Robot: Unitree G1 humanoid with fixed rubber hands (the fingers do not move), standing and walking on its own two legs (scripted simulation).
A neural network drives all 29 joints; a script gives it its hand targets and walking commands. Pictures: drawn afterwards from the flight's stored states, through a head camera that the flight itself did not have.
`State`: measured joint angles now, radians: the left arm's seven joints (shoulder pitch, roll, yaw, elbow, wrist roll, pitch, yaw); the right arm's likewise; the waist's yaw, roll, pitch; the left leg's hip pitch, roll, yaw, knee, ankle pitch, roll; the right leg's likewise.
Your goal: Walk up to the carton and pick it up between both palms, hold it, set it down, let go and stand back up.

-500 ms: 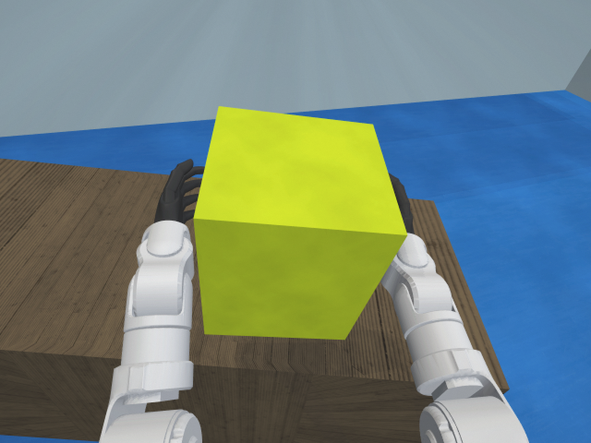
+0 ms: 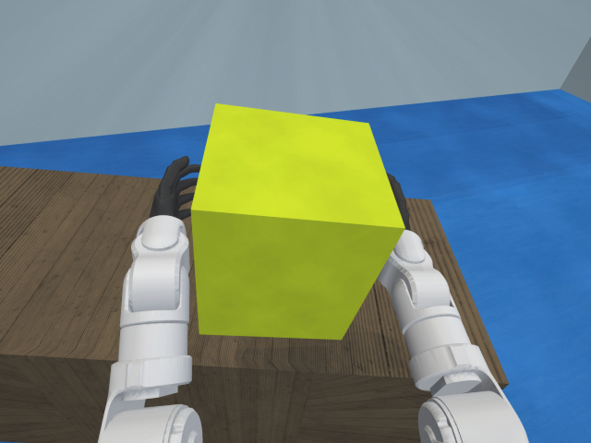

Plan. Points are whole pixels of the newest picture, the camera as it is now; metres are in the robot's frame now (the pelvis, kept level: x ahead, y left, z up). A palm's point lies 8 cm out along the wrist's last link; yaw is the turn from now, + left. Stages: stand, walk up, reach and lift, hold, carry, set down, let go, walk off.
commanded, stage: hold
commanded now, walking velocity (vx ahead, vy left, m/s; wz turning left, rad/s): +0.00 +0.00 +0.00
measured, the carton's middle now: (283, 229) +0.37 -0.01 +0.13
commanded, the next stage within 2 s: none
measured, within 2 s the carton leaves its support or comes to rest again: neither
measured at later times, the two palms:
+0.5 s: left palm (153, 210) +0.35 +0.16 +0.19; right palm (386, 217) +0.35 -0.14 +0.17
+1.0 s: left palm (150, 213) +0.34 +0.16 +0.19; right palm (387, 215) +0.35 -0.14 +0.18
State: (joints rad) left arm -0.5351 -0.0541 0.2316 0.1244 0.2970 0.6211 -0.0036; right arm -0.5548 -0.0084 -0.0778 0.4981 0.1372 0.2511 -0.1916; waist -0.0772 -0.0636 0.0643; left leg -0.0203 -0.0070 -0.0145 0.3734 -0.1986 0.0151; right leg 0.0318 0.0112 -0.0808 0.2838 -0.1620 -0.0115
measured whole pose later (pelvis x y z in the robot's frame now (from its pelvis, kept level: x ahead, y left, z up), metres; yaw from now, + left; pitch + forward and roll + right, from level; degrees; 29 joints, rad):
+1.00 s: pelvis +0.00 -0.01 +0.00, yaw +0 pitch -10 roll -1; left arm -0.54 -0.05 0.26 0.04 0.30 0.68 -0.04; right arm -0.57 -0.02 -0.03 0.42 0.17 0.30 -0.23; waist -0.05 -0.06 0.06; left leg 0.00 0.00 -0.02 0.37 -0.19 0.01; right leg 0.05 0.02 -0.09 0.28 -0.16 -0.02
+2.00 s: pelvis -0.01 -0.01 +0.00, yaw +0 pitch -10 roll -1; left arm -0.55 -0.05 0.26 0.06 0.31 0.68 -0.04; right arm -0.58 0.00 -0.05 0.46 0.15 0.27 -0.21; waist -0.05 -0.06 0.07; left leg -0.01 0.00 -0.02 0.36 -0.18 0.01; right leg 0.04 0.02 -0.09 0.28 -0.15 -0.02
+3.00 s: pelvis -0.01 +0.00 +0.00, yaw +0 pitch -10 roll -1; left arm -0.54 -0.05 0.26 0.04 0.31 0.69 -0.04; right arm -0.57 0.00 -0.05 0.45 0.14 0.27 -0.21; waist -0.05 -0.06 0.08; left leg 0.00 0.00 -0.01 0.36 -0.18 0.01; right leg 0.05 0.02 -0.08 0.28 -0.15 -0.02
